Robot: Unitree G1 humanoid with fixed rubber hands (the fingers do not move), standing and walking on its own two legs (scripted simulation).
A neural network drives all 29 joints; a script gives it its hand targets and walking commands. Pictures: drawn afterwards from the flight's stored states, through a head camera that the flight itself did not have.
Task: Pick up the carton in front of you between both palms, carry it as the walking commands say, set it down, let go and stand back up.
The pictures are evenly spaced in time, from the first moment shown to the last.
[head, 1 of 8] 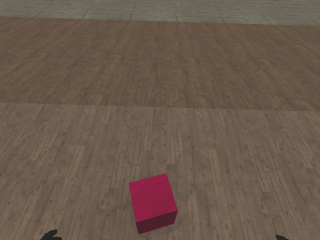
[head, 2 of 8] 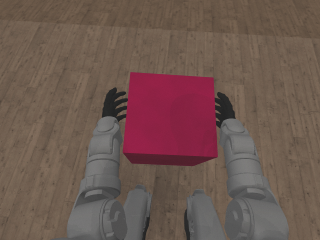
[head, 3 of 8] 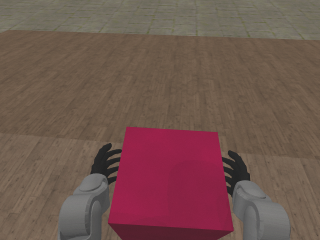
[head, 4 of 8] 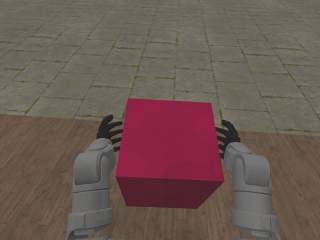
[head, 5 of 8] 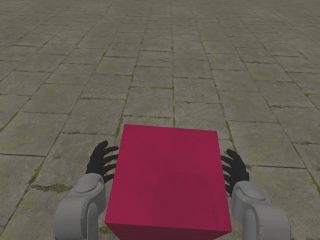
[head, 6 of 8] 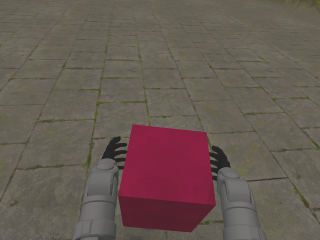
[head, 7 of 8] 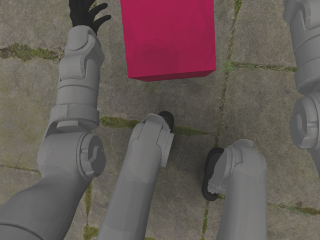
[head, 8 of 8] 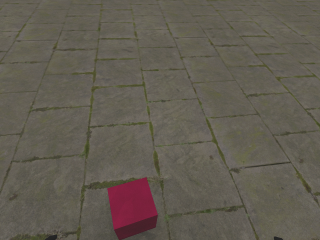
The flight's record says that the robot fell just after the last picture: no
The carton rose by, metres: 0.68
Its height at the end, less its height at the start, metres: -0.43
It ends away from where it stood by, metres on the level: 5.50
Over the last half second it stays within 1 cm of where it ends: yes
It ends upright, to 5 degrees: yes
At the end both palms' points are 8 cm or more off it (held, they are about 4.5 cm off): yes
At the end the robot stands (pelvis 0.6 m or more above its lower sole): yes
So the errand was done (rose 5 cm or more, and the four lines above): yes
